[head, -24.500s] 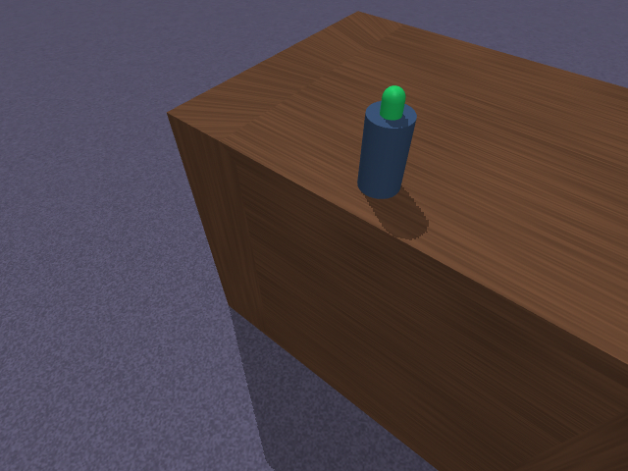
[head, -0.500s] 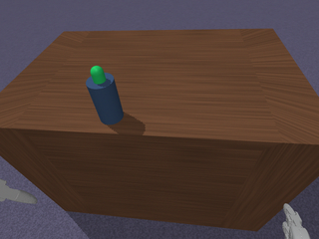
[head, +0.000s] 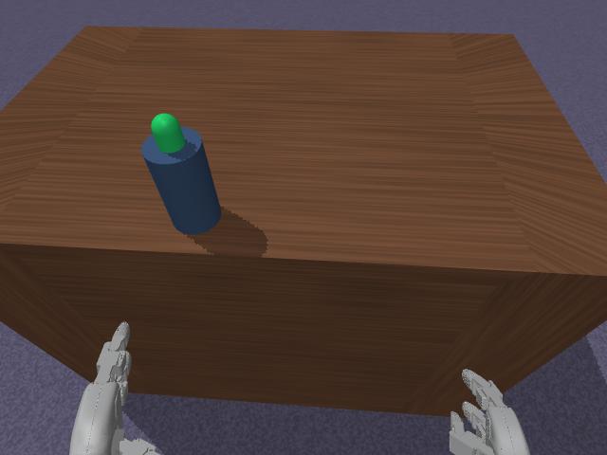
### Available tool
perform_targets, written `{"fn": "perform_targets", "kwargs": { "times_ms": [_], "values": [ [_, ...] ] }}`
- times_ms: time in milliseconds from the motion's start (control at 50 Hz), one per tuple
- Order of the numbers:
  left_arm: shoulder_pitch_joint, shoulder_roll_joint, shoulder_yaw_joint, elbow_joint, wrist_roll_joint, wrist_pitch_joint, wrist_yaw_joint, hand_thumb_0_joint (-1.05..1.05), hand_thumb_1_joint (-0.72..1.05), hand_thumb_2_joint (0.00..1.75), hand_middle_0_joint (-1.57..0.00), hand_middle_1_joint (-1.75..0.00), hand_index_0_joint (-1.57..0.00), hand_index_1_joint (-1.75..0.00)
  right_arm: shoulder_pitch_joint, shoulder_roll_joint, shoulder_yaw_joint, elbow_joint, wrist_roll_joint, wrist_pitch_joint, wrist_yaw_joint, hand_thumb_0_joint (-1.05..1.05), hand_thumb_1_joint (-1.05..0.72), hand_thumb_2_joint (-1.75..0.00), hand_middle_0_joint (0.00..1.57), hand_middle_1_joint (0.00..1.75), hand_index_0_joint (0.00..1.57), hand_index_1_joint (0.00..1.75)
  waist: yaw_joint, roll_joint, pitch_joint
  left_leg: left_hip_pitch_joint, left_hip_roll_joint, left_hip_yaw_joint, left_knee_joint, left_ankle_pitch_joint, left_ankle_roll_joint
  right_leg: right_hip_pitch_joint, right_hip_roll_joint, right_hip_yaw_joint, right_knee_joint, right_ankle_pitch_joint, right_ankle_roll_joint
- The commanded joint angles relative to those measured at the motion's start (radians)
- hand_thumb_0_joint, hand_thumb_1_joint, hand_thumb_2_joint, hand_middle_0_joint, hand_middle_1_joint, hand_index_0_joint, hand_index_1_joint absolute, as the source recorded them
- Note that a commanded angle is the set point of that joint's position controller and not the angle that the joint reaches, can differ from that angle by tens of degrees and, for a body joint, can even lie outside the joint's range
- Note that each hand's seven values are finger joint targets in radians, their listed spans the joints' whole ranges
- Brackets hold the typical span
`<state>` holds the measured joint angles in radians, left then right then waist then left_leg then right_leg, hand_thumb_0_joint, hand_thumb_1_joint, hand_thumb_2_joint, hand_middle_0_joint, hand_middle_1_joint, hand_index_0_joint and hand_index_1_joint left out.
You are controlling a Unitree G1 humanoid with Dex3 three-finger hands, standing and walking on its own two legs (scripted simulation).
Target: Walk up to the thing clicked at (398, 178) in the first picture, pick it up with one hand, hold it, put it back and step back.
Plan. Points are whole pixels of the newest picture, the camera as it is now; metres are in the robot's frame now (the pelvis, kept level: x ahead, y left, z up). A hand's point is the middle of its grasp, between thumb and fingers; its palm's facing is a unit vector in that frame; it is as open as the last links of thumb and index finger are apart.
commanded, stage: home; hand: left
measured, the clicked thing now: (181, 172) +0.44 +0.20 +0.12
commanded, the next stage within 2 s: none
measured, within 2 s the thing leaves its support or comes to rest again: neither
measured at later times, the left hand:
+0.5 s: hand (199, 404) +0.20 +0.18 -0.09, palm faces +0.08 -0.97 -0.25, open 17.6 cm
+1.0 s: hand out of the picture +0.08 +0.26 -0.13, palm faces -0.06 -0.91 -0.41, open 17.5 cm
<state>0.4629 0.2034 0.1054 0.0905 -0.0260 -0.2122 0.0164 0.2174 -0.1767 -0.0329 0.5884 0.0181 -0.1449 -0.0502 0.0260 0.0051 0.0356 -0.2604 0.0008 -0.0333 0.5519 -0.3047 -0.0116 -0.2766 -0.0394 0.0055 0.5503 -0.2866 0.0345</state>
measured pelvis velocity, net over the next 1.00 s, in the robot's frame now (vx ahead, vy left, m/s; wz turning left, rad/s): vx -0.01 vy -0.01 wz -0.02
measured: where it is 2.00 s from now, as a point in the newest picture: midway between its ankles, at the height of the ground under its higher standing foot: outside the picture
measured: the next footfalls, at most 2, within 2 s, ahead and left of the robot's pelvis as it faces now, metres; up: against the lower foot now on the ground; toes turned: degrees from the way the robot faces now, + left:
none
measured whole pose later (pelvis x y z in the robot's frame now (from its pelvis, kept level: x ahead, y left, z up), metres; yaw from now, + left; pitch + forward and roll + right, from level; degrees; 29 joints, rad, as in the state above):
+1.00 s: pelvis -0.01 -0.01 +0.00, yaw -1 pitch -2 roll +1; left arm 0.23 0.38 -0.02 0.91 0.03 -0.03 0.02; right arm 0.19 -0.36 -0.03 0.94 -0.03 0.00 0.01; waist 0.00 0.01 0.02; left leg -0.19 0.01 -0.02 0.51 -0.27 -0.02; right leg -0.23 -0.03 0.02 0.53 -0.26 0.02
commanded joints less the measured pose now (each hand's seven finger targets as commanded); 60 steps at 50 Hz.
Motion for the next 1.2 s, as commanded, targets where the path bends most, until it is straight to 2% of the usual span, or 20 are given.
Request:
{"fn": "perform_targets", "kwargs": {
  "times_ms": [0,20,40,60,80,160,280,340,360,460,520,600,620,660,700,780,880,1040,1100,1180],
  "values": [
    [-0.024,0.148,0.061,-0.064,0.007,-0.029,0.013,0.00,-0.56,0.05,-0.05,-0.05,-0.05,-0.05,-0.035,-0.182,-0.091,-0.172,-0.012,-0.044,-0.017,0.00,-0.90,-0.90,0.20,0.30,0.20,0.30,-0.018,0.006,-0.169,0.042,-0.018,0.058,-0.064,0.240,0.020,0.054,0.022,-0.056,-0.068,0.229,-0.029],
    [-0.054,0.211,0.164,-0.132,0.014,-0.038,0.050,0.00,-0.59,0.03,-0.04,-0.05,-0.05,-0.05,-0.043,-0.155,-0.017,-0.070,-0.019,-0.034,-0.011,0.00,-0.90,-0.90,0.20,0.30,0.20,0.30,0.027,0.041,-0.184,0.043,-0.022,0.049,-0.042,0.259,0.012,0.095,0.034,-0.057,-0.059,0.233,-0.033],
    [-0.027,0.131,0.068,-0.013,0.021,-0.019,0.051,0.00,-0.57,0.05,-0.05,-0.05,-0.05,-0.05,-0.037,-0.151,-0.013,-0.074,-0.014,-0.032,-0.013,0.00,-0.90,-0.90,0.20,0.30,0.20,0.30,-0.012,0.027,-0.138,0.034,-0.015,0.053,-0.047,0.247,0.009,0.064,0.041,-0.056,-0.057,0.219,-0.038],
    [-0.050,0.129,0.059,0.006,0.020,-0.015,0.053,0.00,-0.60,0.03,-0.04,-0.05,-0.04,-0.05,-0.039,-0.137,-0.006,-0.069,-0.016,-0.027,-0.016,0.00,-0.90,-0.90,0.20,0.30,0.20,0.30,-0.006,0.041,-0.122,0.018,-0.015,0.052,-0.044,0.255,0.008,0.061,0.040,-0.059,-0.052,0.225,-0.039],
    [-0.081,0.098,0.025,0.053,0.021,-0.006,0.058,0.00,-0.56,0.05,-0.05,-0.05,-0.05,-0.05,-0.044,-0.140,-0.009,-0.070,-0.017,-0.024,-0.018,0.00,-0.90,-0.90,0.20,0.30,0.20,0.30,-0.031,0.040,-0.137,0.021,-0.011,0.051,-0.037,0.266,0.006,0.053,0.042,-0.056,-0.044,0.241,-0.040],
    [-0.218,0.062,-0.042,0.143,0.029,0.013,0.062,0.00,-0.53,0.07,-0.05,-0.06,-0.05,-0.06,-0.051,-0.142,-0.004,-0.045,-0.018,-0.013,-0.025,0.00,-0.90,-0.90,0.20,0.30,0.20,0.30,-0.055,0.055,-0.115,-0.016,-0.007,0.051,-0.016,0.217,0.005,-0.015,0.043,-0.055,-0.024,0.210,-0.042],
    [-0.237,0.092,-0.035,0.163,0.031,0.049,0.092,0.00,-0.57,0.04,-0.05,-0.05,-0.05,-0.05,-0.039,-0.158,-0.013,-0.046,-0.018,-0.009,-0.031,0.00,-0.90,-0.90,0.20,0.30,0.20,0.30,-0.025,0.039,-0.280,0.042,0.002,0.048,0.023,0.359,-0.004,0.063,0.048,-0.060,0.020,0.324,-0.043],
    [-0.180,0.073,-0.050,0.193,0.030,0.069,0.100,0.00,-0.58,0.04,-0.05,-0.05,-0.05,-0.05,-0.057,-0.157,-0.013,-0.049,-0.017,0.002,-0.030,0.00,-0.90,-0.90,0.20,0.30,0.20,0.30,-0.008,-0.002,-0.249,0.018,0.003,0.052,0.024,0.386,-0.002,0.088,0.049,-0.064,0.015,0.353,-0.039],
    [-0.175,0.050,-0.061,0.236,0.029,0.082,0.099,0.00,-0.59,0.03,-0.05,-0.05,-0.04,-0.05,-0.048,-0.164,-0.018,-0.046,-0.017,0.006,-0.029,0.00,-0.90,-0.90,0.20,0.30,0.20,0.30,-0.025,-0.031,-0.242,0.016,0.009,0.049,0.025,0.408,-0.003,0.075,0.055,-0.067,0.021,0.368,-0.038],
    [-0.183,0.050,-0.054,0.256,0.025,0.105,0.099,0.00,-0.55,0.05,-0.05,-0.05,-0.05,-0.05,-0.069,-0.158,-0.014,-0.059,-0.010,0.030,-0.018,0.00,-0.90,-0.90,0.20,0.30,0.20,0.30,-0.011,-0.057,-0.130,-0.041,0.000,0.062,0.000,0.283,0.005,0.035,0.048,-0.064,-0.016,0.268,-0.033],
    [-0.217,0.091,-0.029,0.201,0.023,0.103,0.097,0.00,-0.55,0.05,-0.05,-0.05,-0.05,-0.05,-0.073,-0.155,-0.010,-0.068,-0.005,0.035,-0.016,0.00,-0.90,-0.90,0.20,0.30,0.20,0.30,-0.006,-0.007,-0.133,-0.027,-0.003,0.069,-0.008,0.257,0.004,0.025,0.045,-0.054,-0.018,0.244,-0.034],
    [-0.250,0.078,-0.045,0.158,0.021,0.116,0.103,0.00,-0.55,0.06,-0.05,-0.05,-0.05,-0.05,-0.061,-0.158,-0.013,-0.072,-0.006,0.040,-0.015,0.00,-0.90,-0.90,0.20,0.30,0.20,0.30,-0.025,0.035,-0.189,0.010,0.003,0.064,0.003,0.305,-0.002,0.042,0.050,-0.053,-0.002,0.285,-0.041],
    [-0.182,0.300,-0.012,0.421,0.083,0.128,0.071,0.00,-0.53,0.07,-0.05,-0.06,-0.05,-0.06,-0.014,-0.309,-0.062,0.064,-0.079,0.073,0.008,0.00,-0.90,-0.90,0.20,0.30,0.20,0.30,-0.035,0.027,-0.208,0.066,0.078,-0.010,0.061,0.468,0.026,0.050,-0.065,0.054,0.056,0.504,-0.095],
    [-0.192,0.298,-0.013,0.442,0.082,0.141,0.051,0.00,-0.59,0.03,-0.05,-0.05,-0.04,-0.05,0.004,-0.314,-0.061,0.082,-0.070,0.096,0.020,0.00,-0.90,-0.90,0.20,0.30,0.20,0.30,-0.037,0.049,-0.264,0.117,0.095,-0.021,0.046,0.587,0.049,0.068,-0.056,0.047,0.091,0.503,-0.110],
    [-0.197,0.268,-0.038,0.476,0.064,0.137,0.036,0.00,-0.55,0.06,-0.05,-0.05,-0.05,-0.05,-0.017,-0.295,-0.054,0.086,-0.052,0.099,0.033,0.00,-0.90,-0.90,0.20,0.30,0.20,0.30,-0.029,0.002,-0.250,0.084,0.086,-0.024,0.032,0.473,0.051,0.087,-0.066,0.046,0.053,0.462,-0.098],
    [-0.292,0.291,-0.063,0.571,0.057,0.144,0.022,0.00,-0.59,0.03,-0.04,-0.04,-0.04,-0.05,-0.064,-0.297,-0.039,0.149,-0.048,0.108,0.048,0.00,-0.90,-0.90,0.20,0.30,0.20,0.30,-0.039,-0.007,-0.092,0.023,0.086,-0.041,-0.067,0.205,0.049,0.014,-0.059,0.064,-0.031,0.222,-0.090],
    [-0.296,0.325,-0.075,0.685,0.054,0.146,0.014,0.00,-0.57,0.04,-0.05,-0.05,-0.05,-0.05,-0.082,-0.323,-0.036,0.229,-0.047,0.113,0.056,0.00,-0.90,-0.90,0.20,0.30,0.20,0.30,-0.033,0.000,-0.062,0.064,0.090,-0.054,-0.116,0.228,0.042,0.029,-0.064,0.080,-0.088,0.220,-0.082],
    [-0.317,0.373,-0.090,0.841,0.048,0.163,0.005,0.00,-0.61,0.02,-0.04,-0.04,-0.04,-0.04,-0.101,-0.364,-0.017,0.351,-0.044,0.124,0.060,0.00,-0.90,-0.90,0.20,0.30,0.20,0.30,-0.021,0.000,-0.029,0.055,0.095,-0.083,-0.240,0.047,0.037,0.081,-0.063,0.095,-0.185,0.056,-0.072],
    [-0.327,0.397,-0.090,0.881,0.046,0.168,0.003,0.00,-0.61,0.02,-0.04,-0.04,-0.04,-0.04,-0.077,-0.375,-0.014,0.387,-0.042,0.128,0.063,0.00,-0.90,-0.90,0.20,0.30,0.20,0.30,-0.024,-0.026,0.007,0.046,0.081,-0.077,-0.254,-0.030,0.034,0.039,-0.069,0.119,-0.239,-0.086,-0.070],
    [-0.324,0.402,-0.090,0.914,0.045,0.171,0.000,0.00,-0.61,0.02,-0.04,-0.04,-0.04,-0.04,-0.065,-0.381,-0.013,0.415,-0.042,0.127,0.064,0.00,-0.90,-0.90,0.20,0.30,0.20,0.30,-0.024,-0.018,0.016,0.050,0.088,-0.086,-0.266,-0.059,0.036,0.023,-0.068,0.123,-0.252,-0.108,-0.068]
  ]
}}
